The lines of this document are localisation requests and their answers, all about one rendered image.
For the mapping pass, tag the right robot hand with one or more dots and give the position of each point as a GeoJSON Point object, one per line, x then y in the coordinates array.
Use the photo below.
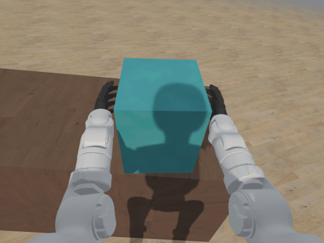
{"type": "Point", "coordinates": [217, 101]}

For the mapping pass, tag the robot right forearm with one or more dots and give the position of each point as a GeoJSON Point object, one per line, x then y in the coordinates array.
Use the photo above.
{"type": "Point", "coordinates": [236, 162]}

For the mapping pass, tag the pedestal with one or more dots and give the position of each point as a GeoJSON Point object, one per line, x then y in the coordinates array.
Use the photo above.
{"type": "Point", "coordinates": [42, 119]}

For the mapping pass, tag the robot left upper arm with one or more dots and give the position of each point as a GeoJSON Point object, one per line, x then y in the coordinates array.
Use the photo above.
{"type": "Point", "coordinates": [82, 219]}

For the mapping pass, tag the robot left forearm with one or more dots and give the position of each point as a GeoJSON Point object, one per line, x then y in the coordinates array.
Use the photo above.
{"type": "Point", "coordinates": [92, 171]}

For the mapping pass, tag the left robot hand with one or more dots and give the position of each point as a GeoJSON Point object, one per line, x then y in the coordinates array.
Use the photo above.
{"type": "Point", "coordinates": [104, 96]}

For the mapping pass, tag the carton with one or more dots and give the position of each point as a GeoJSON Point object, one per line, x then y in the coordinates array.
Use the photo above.
{"type": "Point", "coordinates": [162, 112]}

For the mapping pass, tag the robot right upper arm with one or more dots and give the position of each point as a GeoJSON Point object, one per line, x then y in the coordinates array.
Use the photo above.
{"type": "Point", "coordinates": [263, 216]}

